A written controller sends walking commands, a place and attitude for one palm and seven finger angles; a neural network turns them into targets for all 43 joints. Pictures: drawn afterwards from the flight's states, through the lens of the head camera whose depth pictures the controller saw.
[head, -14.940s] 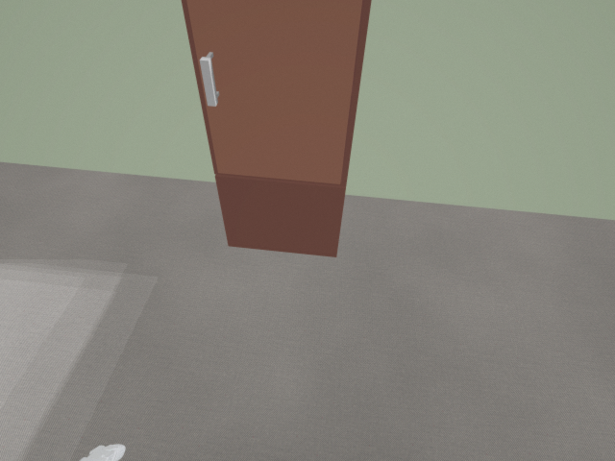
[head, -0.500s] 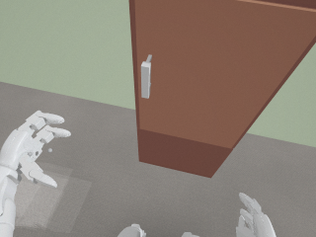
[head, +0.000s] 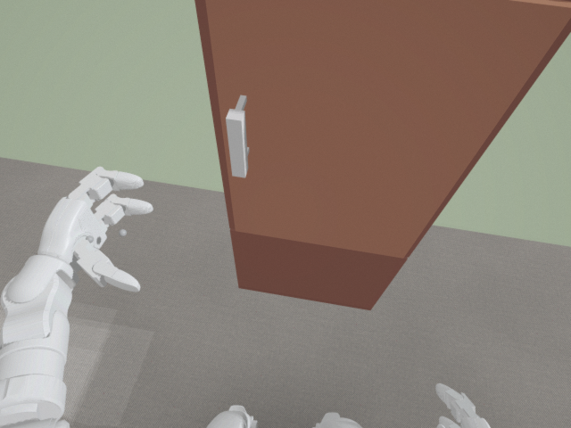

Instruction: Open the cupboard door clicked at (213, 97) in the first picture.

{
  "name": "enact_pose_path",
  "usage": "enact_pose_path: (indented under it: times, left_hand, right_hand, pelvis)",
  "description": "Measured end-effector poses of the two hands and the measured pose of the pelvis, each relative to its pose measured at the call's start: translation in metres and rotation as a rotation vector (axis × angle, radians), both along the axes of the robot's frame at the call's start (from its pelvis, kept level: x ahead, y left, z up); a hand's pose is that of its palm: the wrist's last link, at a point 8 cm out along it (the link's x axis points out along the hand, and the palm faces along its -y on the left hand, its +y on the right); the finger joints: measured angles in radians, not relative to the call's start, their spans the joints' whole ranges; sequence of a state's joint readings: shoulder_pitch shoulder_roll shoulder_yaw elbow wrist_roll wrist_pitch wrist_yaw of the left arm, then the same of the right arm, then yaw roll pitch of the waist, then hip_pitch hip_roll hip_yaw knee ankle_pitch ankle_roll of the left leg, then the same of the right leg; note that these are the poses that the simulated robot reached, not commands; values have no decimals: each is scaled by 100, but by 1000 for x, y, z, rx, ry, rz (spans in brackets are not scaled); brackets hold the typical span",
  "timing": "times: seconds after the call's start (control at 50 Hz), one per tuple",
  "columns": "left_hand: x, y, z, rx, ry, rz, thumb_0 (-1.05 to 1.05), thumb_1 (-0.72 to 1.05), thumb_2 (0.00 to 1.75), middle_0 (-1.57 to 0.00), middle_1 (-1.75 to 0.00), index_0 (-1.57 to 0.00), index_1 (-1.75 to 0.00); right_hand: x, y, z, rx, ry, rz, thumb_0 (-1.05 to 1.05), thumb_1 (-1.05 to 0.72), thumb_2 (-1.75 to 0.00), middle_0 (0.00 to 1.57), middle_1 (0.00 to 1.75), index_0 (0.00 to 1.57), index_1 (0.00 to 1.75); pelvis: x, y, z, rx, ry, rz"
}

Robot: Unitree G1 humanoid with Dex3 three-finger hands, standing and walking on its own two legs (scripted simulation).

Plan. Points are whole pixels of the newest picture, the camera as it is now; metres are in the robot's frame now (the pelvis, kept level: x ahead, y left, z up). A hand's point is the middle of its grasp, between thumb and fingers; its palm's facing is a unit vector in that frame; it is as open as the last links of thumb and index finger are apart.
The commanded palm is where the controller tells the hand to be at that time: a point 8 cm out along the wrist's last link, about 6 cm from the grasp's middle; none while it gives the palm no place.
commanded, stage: move the hooked fingers beside the handle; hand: left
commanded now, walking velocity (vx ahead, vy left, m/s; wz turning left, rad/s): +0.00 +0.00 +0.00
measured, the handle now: (241, 137) +0.55 +0.09 +0.06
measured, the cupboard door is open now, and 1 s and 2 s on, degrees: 0 0 0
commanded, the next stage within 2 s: slide the fingers in behind the handle in 1.80 s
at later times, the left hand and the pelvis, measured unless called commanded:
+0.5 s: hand (172, 187) +0.44 +0.18 +0.06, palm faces -0.16 -0.99 -0.02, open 14.0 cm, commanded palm +0.43 +0.24 +0.07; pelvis +0.00 -0.01 -0.01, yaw -1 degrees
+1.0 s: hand (193, 155) +0.51 +0.17 +0.06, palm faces -0.15 -0.99 +0.00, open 14.0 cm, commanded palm +0.50 +0.21 +0.06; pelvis -0.01 +0.00 -0.02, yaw -2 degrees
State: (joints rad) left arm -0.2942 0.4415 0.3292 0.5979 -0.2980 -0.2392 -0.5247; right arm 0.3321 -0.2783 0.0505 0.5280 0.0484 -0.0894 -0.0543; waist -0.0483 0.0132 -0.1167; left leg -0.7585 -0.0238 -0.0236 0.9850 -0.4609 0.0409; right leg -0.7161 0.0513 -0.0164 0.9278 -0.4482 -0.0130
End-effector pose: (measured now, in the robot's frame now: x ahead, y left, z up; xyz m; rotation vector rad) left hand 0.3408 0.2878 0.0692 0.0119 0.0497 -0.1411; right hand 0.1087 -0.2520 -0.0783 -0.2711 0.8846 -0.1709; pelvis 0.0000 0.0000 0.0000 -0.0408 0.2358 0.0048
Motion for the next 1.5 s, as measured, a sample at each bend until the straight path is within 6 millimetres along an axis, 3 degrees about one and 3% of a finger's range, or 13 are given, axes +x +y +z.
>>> enact_pose_path:
  times: [0.34,0.56,0.74,1.08,1.26,1.5]
  left_hand:
    - [61,-30,-1,5,5,-18,-1,-50,30,-30,-120,-30,-120]
    - [93,-50,-4,1,-10,-10,-1,-50,30,-30,-120,-30,-120]
    - [117,-50,-1,11,-13,1,-1,-50,30,-30,-120,-30,-120]
    - [167,-70,-3,-16,-28,-2,-1,-50,30,-30,-120,-30,-120]
    - [162,-69,-11,7,25,0,-1,-50,30,-30,-120,-30,-120]
    - [154,-75,-2,4,-14,1,-1,-50,30,-30,-120,-30,-120]
  right_hand:
    - [-23,-15,-14,-7,118,-58,1,-90,-90,20,30,20,30]
    - [-58,-17,-28,6,242,-107,1,-90,-90,21,30,20,30]
    - [-89,-19,-30,-6,326,-152,1,-90,-90,20,30,20,30]
    - [-132,-9,-32,-24,446,-204,1,-90,-90,20,30,20,30]
    - [-140,7,-32,30,485,-219,1,-90,-90,20,30,20,30]
    - [-114,2,-32,20,432,-183,1,-90,-90,21,30,20,30]
  pelvis:
    - [0,-7,-6,2,40,-4]
    - [-3,-9,-11,5,70,-15]
    - [-5,-9,-14,-2,95,-19]
    - [-8,1,-24,-20,158,-26]
    - [0,6,-19,-17,154,-40]
    - [1,5,-17,-23,135,-21]
